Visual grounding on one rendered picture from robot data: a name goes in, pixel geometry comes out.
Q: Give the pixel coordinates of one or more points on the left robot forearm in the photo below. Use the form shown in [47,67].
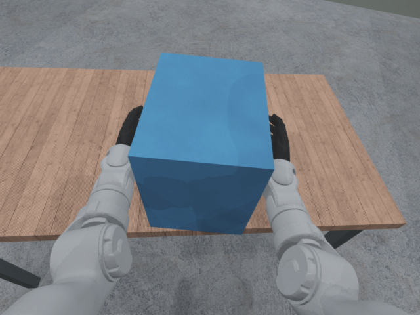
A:
[111,196]

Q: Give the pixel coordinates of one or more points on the robot left hand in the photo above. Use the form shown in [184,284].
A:
[129,126]

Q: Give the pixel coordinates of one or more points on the robot right hand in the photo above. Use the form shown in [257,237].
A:
[280,142]

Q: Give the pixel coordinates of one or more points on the robot right upper arm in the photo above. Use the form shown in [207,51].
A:
[316,282]

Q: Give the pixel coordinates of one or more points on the carton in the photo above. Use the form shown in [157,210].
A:
[202,150]

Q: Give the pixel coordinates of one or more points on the robot left upper arm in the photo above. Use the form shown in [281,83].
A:
[86,265]

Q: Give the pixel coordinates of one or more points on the right robot forearm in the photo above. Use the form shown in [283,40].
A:
[287,214]

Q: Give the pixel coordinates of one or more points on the table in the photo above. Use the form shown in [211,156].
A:
[57,124]

